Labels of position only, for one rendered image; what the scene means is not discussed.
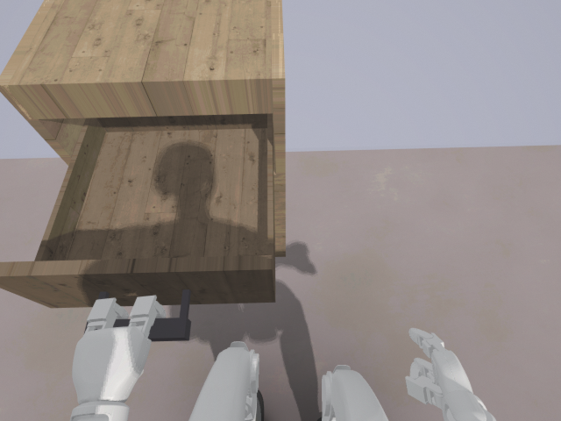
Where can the left robot thigh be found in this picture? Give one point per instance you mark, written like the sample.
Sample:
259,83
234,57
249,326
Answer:
233,377

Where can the handle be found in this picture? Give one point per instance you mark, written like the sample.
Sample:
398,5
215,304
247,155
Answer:
164,329

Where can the cabinet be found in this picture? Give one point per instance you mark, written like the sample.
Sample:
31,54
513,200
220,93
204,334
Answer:
83,59

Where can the robot right forearm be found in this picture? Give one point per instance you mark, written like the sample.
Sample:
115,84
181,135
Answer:
464,406

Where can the robot left hand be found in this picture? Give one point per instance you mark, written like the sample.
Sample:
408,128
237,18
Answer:
108,361

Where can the left robot shin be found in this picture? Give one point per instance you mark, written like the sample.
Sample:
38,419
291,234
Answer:
251,402

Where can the drawer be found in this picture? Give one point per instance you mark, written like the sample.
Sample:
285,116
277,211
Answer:
155,205

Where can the robot left forearm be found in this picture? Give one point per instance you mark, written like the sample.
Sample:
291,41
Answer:
100,411

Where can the robot right hand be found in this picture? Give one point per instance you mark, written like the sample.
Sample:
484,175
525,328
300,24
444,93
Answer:
429,383

